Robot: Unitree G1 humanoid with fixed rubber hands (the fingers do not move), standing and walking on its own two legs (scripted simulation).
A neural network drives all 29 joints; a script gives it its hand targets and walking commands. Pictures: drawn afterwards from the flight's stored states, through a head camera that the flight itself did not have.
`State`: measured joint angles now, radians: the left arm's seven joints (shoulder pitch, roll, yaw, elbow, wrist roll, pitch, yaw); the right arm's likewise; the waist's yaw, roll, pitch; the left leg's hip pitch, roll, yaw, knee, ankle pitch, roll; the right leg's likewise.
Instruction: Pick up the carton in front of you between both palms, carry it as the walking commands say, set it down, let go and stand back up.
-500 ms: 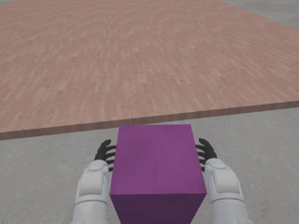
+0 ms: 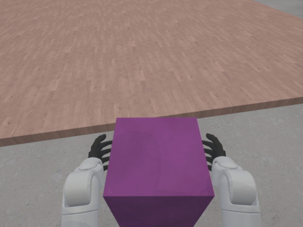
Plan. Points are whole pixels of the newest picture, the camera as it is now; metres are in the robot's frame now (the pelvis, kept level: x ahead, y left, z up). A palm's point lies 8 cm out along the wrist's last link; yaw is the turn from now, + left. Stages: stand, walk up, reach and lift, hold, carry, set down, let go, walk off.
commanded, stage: carry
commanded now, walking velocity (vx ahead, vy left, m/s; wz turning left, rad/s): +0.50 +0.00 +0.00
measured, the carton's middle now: (156, 174) +0.28 +0.00 +0.01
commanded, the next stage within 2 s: none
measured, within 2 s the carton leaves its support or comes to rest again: neither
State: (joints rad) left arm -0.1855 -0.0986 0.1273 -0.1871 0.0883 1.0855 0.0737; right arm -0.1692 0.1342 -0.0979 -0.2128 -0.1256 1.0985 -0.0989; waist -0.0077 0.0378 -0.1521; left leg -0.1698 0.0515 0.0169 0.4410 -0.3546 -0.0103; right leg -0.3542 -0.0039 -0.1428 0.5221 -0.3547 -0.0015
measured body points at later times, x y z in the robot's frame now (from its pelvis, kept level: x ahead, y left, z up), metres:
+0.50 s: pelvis +0.27 +0.06 +0.00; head +0.29 +0.07 +0.45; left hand +0.56 +0.21 +0.06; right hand +0.56 -0.09 +0.06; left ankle +0.31 +0.13 -0.74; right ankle +0.16 -0.07 -0.65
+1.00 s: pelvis +0.60 +0.03 +0.00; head +0.64 +0.02 +0.45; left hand +0.89 +0.21 +0.09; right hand +0.92 -0.10 +0.09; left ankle +0.48 +0.13 -0.64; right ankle +0.65 -0.04 -0.74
